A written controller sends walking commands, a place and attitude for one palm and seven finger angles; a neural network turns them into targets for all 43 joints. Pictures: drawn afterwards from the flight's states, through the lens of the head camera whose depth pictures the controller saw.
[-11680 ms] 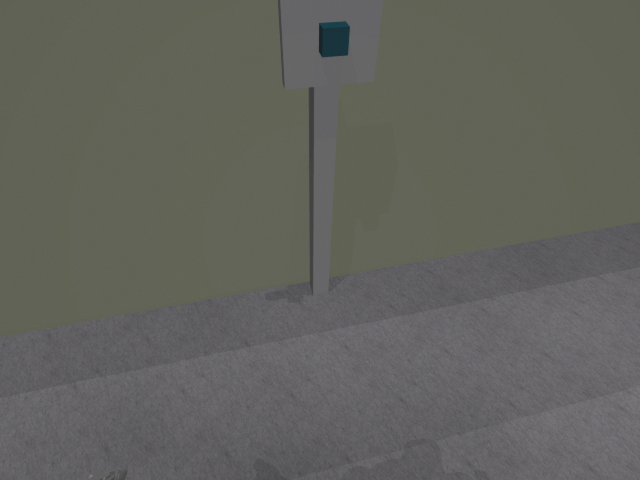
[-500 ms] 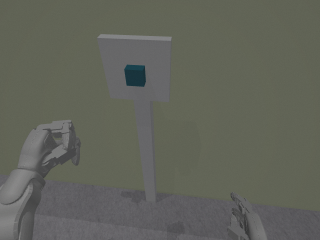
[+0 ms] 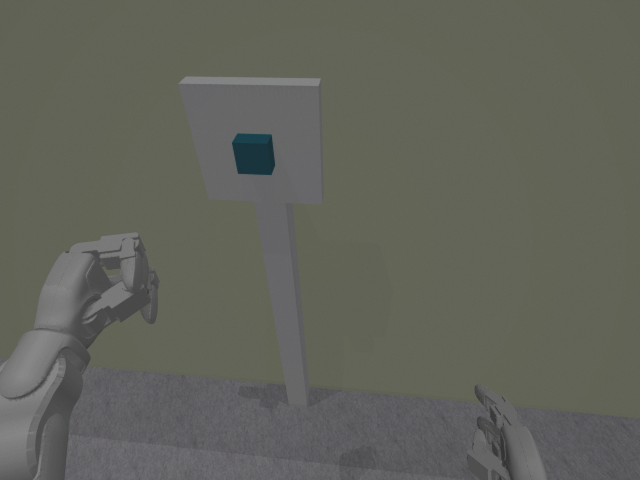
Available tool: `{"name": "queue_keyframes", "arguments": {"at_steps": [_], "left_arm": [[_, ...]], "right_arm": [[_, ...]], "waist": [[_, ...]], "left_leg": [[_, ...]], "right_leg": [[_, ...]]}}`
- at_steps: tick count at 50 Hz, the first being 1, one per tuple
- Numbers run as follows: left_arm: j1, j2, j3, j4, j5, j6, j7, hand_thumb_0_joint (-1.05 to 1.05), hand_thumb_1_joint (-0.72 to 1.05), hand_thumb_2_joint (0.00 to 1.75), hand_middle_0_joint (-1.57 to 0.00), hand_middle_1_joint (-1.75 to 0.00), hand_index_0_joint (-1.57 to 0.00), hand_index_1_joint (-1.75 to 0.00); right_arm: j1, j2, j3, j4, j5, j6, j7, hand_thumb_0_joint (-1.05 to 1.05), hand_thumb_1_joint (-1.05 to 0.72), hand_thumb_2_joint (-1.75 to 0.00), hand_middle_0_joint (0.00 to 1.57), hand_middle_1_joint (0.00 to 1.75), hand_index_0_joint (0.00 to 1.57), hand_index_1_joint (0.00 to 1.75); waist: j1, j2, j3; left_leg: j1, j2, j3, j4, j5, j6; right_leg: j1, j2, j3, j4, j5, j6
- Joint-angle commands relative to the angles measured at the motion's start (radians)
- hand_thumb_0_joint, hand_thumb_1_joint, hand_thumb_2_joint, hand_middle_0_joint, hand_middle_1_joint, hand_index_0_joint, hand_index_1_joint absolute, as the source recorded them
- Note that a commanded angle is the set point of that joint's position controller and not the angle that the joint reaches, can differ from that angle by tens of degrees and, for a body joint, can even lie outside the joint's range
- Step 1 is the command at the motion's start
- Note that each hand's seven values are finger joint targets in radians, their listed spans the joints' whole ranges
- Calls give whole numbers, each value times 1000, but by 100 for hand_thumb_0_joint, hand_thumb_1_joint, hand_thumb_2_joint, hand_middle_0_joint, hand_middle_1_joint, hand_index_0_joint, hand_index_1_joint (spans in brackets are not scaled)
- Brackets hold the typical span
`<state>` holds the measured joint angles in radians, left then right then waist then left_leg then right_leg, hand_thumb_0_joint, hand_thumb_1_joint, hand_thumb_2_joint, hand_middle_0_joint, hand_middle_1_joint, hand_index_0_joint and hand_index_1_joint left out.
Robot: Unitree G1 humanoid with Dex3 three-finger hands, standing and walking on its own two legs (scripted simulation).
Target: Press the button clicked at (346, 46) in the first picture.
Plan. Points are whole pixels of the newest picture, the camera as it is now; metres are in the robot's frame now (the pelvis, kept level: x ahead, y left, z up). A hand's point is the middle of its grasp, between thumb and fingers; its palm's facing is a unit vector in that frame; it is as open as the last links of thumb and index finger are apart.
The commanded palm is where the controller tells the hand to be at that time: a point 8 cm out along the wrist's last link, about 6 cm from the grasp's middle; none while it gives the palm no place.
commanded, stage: aim a knuckle at the button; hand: left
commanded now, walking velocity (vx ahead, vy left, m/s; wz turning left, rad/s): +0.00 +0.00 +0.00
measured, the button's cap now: (255, 153) +0.52 +0.18 +0.18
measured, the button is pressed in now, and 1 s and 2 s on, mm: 0 0 0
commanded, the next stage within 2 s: press the button with the knuckle in 1.96 s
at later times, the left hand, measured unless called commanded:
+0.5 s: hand (196, 255) +0.30 +0.19 +0.17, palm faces +0.03 -1.00 -0.03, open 3.1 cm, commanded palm +0.28 +0.23 +0.17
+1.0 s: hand (242, 224) +0.38 +0.16 +0.16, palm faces +0.02 -1.00 -0.01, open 3.1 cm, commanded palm +0.36 +0.21 +0.16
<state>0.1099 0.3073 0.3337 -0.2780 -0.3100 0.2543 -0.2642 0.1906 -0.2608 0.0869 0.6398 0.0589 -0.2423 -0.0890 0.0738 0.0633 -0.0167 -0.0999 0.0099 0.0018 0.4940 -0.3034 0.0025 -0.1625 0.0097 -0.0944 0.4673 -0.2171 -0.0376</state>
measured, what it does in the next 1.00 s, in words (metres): stands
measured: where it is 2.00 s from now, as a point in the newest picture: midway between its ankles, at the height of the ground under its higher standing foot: outside the picture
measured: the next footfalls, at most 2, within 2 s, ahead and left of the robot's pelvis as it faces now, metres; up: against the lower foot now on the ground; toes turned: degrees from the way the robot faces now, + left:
none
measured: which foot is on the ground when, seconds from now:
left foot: down 0.00-1.00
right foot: down 0.00-1.00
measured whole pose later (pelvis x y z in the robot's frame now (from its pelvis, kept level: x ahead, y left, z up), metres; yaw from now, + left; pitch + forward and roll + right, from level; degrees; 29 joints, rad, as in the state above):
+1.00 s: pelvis +0.01 +0.01 +0.00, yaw -1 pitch -1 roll +0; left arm -0.39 0.21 0.17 0.26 -0.17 0.20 -0.08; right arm 0.20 -0.24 0.08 0.66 0.05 -0.11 -0.09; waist 0.02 0.04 -0.02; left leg -0.17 -0.01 0.03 0.49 -0.31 0.02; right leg -0.26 -0.01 -0.06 0.50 -0.23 -0.02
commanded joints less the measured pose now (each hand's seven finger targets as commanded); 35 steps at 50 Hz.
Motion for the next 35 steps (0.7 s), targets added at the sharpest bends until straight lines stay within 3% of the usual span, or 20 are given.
{"name": "queue_keyframes", "arguments": {"at_steps": [1, 3, 6, 10, 11, 13, 14, 16, 17, 19, 20, 23, 25, 26, 30, 31, 35], "left_arm": [[-234, 193, 82, -192, -18, -55, 0, 0, 90, 90, -130, -150, -130, -150], [-242, 188, 77, -211, -19, -58, -1, 0, 90, 90, -130, -150, -130, -150], [-318, 177, 55, -154, -15, -57, 10, 0, 90, 90, -130, -150, -130, -150], [-414, 137, -14, -136, 15, -70, 34, 0, 90, 90, -130, -150, -130, -150], [-432, 122, -37, -130, 21, -72, 40, 0, 90, 90, -130, -150, -130, -150], [-473, 165, -6, -72, 35, -67, 56, 0, 90, 90, -130, -150, -130, -150], [-507, 159, -19, -59, 44, -68, 60, 0, 90, 90, -130, -150, -130, -150], [-495, 165, -3, -56, 51, -74, 73, 0, 90, 90, -130, -150, -130, -150], [-484, 136, -22, -37, 48, -72, 72, 0, 90, 90, -130, -150, -130, -150], [-533, 140, -21, -27, 52, -76, 79, 0, 90, 90, -130, -150, -130, -150], [-509, 136, -14, -13, 51, -73, 82, 0, 90, 90, -130, -150, -130, -150], [-550, 117, -39, 29, 59, -72, 92, 0, 90, 90, -130, -150, -130, -150], [-582, 93, -67, 19, 69, -75, 102, 0, 90, 90, -130, -150, -130, -150], [-605, 82, -82, 36, 74, -77, 108, 0, 90, 90, -130, -150, -130, -150], [-698, 76, -100, 67, 90, -85, 133, 0, 90, 90, -130, -150, -130, -150], [-704, 99, -83, 82, 96, -90, 141, 0, 90, 90, -130, -150, -130, -150], [-761, 66, -112, 115, 109, -105, 159, 0, 90, 90, -130, -150, -130, -150]], "right_arm": [[-173, -94, -39, -180, 2, -70, -12, 0, -90, -90, 20, 30, 20, 30], [-173, -92, -40, -184, 4, -73, -11, 0, -90, -90, 20, 30, 20, 30], [-169, -93, -38, -168, 2, -75, -16, 0, -90, -90, 20, 30, 20, 30], [-165, -89, -37, -168, 5, -84, -22, 0, -90, -90, 20, 30, 20, 30], [-168, -87, -36, -167, 2, -85, -23, 0, -90, -90, 20, 30, 20, 30], [-161, -91, -36, -157, 0, -77, -28, 0, -90, -90, 20, 30, 20, 30], [-164, -91, -35, -154, -1, -71, -29, 0, -90, -90, 20, 30, 20, 30], [-163, -86, -36, -163, -5, -66, -23, 0, -90, -90, 20, 30, 20, 30], [-164, -83, -34, -165, -6, -61, -21, 0, -90, -90, 20, 30, 20, 30], [-159, -83, -34, -162, -6, -50, -17, 0, -90, -90, 20, 30, 20, 30], [-158, -81, -36, -166, -8, -46, -15, 0, -90, -90, 20, 30, 20, 30], [-154, -83, -36, -159, -6, -28, -11, 0, -90, -90, 20, 30, 20, 30], [-153, -83, -39, -166, -6, -21, -9, 0, -90, -90, 20, 30, 20, 30], [-153, -83, -40, -163, -7, -19, -9, 0, -90, -90, 20, 30, 20, 30], [-142, -84, -43, -158, -8, -2, -13, 0, -90, -90, 20, 30, 20, 30], [-140, -88, -45, -156, -9, 2, -15, 0, -90, -90, 20, 30, 20, 30], [-132, -82, -47, -156, -10, 17, -14, 0, -90, -90, 20, 30, 20, 30]], "waist": [[2, -43, -72], [1, -23, -85], [-11, -58, -60], [-20, -18, -75], [-21, -33, -79], [-20, -52, -90], [-24, -37, -92], [-6, -52, -135], [-7, -46, -143], [-11, -24, -149], [-4, -49, -158], [-15, -44, -131], [-18, -26, -152], [-24, -54, -146], [-36, -47, -176], [-33, -79, -180], [-35, -30, -224]], "left_leg": [[-74, -24, -15, -74, 133, 26], [-68, -25, -14, -75, 139, 26], [-81, -25, -17, -67, 115, 26], [-70, -29, -22, -75, 96, 27], [-70, -29, -23, -72, 96, 28], [-89, -29, -25, -76, 87, 28], [-89, -30, -25, -78, 92, 27], [-81, -29, -26, -79, 133, 24], [-82, -29, -20, -77, 147, 25], [-79, -31, -20, -79, 176, 20], [-77, -28, -19, -78, 192, 21], [-87, -25, -16, -83, 190, 17], [-72, -25, -17, -82, 200, 17], [-73, -23, -17, -78, 198, 19], [-63, -26, -19, -78, 181, 18], [-73, -24, -18, -76, 180, 19], [-47, -25, -16, -71, 235, 14]], "right_leg": [[49, -23, 84, -116, -14, 28], [54, -24, 80, -109, -2, 29], [21, -22, 85, -117, -40, 32], [5, -22, 71, -98, -44, 29], [4, -21, 73, -96, -42, 28], [15, -23, 77, -94, -51, 29], [18, -24, 75, -89, -42, 27], [51, -22, 67, -71, 13, 23], [60, -24, 70, -63, 47, 24], [67, -24, 63, -52, 101, 19], [72, -22, 60, -46, 123, 19], [52, -19, 55, -46, 126, 16], [46, -18, 53, -38, 136, 14], [38, -16, 54, -40, 130, 15], [28, -18, 57, -39, 116, 16], [37, -16, 59, -40, 109, 17], [49, -18, 56, -20, 177, 10]]}}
